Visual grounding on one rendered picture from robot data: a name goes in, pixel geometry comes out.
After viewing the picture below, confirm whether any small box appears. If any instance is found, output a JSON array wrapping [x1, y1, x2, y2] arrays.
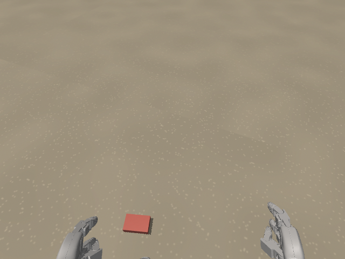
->
[[123, 214, 151, 234]]

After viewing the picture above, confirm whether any right robot hand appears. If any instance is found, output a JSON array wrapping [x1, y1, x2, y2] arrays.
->
[[260, 202, 305, 259]]

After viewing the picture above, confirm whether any left robot hand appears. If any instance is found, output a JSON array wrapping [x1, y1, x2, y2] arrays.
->
[[56, 216, 102, 259]]

